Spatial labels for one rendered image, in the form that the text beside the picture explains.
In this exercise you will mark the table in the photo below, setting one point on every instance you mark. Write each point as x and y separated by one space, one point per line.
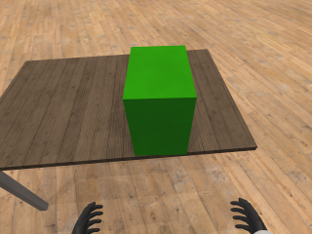
70 111

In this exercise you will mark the left robot hand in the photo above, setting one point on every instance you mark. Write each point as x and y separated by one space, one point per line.
83 223

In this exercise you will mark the right robot hand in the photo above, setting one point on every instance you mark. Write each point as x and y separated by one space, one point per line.
251 217

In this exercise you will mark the carton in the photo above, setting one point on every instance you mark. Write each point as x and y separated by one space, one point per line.
159 100

